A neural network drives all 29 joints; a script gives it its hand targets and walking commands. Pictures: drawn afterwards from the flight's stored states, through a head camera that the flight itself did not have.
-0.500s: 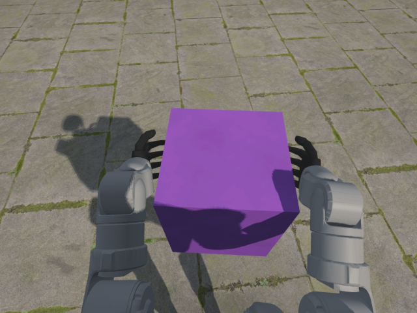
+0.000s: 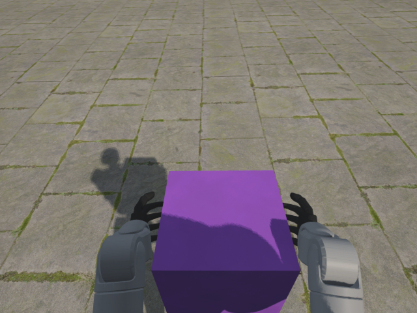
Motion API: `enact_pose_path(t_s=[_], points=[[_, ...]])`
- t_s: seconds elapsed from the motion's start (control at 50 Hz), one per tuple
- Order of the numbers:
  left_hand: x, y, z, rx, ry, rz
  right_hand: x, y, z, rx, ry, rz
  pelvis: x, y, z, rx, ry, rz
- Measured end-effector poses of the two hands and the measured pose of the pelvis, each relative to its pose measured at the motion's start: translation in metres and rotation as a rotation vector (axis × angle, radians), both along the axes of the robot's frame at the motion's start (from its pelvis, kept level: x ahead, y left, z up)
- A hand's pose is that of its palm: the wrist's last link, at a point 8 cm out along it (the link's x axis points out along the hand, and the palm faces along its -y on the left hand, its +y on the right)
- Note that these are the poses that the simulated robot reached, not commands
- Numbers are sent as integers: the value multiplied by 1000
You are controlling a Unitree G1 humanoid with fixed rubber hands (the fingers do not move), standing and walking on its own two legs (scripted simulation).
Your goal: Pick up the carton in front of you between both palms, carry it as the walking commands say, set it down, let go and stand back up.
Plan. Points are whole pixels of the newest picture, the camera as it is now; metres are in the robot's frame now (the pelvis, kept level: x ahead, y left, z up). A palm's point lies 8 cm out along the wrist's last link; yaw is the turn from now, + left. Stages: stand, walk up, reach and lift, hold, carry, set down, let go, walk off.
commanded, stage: carry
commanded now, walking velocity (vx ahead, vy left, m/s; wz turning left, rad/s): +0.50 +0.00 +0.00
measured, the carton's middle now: (221, 248) +0.26 +0.01 -0.02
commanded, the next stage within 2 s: none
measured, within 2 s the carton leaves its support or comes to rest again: neither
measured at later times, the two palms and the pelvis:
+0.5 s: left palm (157, 117) +0.57 +0.18 +0.08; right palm (271, 120) +0.55 -0.12 +0.09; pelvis +0.30 +0.05 +0.00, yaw -3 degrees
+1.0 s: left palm (184, 69) +0.86 +0.14 +0.08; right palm (270, 69) +0.87 -0.16 +0.07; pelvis +0.61 -0.01 +0.00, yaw +0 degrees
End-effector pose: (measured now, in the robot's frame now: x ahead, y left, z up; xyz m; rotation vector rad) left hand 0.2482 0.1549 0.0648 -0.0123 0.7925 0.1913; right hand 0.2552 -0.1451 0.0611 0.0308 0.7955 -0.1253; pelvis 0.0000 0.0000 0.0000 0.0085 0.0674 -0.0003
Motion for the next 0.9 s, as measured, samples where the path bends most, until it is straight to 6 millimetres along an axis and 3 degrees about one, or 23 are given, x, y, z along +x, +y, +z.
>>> enact_pose_path(t_s=[0.18, 0.28, 0.36, 0.44, 0.6, 0.66, 0.74, 0.82, 0.9], points=[[118, 12, 21, -17, -116, -28, 109, 11, 24, -12, -115, -31, 112, 18, -5, -6, -6, -9], [198, 29, 9, -47, -145, -43, 182, 29, 20, -39, -144, -48, 182, 38, -25, 8, -16, -40], [245, 32, 3, -55, -59, -67, 219, 32, 13, -39, -58, -80, 221, 48, -13, -13, -4, -59], [288, 29, 9, -58, -41, -87, 256, 30, 19, -38, -40, -105, 262, 51, -1, -29, 2, -57], [385, 18, 28, -46, -114, -71, 360, 18, 37, -26, -113, -86, 361, 35, 2, -27, 4, -47], [425, 8, 22, -32, -111, -58, 404, 8, 27, -16, -109, -70, 406, 23, -6, -16, -1, -41], [482, -9, 3, 0, -95, -46, 467, -9, 1, 13, -94, -54, 467, 3, -26, -24, -16, -14], [520, -15, -11, 7, -4, -22, 512, -15, -15, 19, -3, -31, 507, -10, -17, -12, -6, 9], [555, -15, -6, 8, 14, 4, 556, -15, -9, 15, 15, 0, 549, -16, -3, 5, 4, 10]])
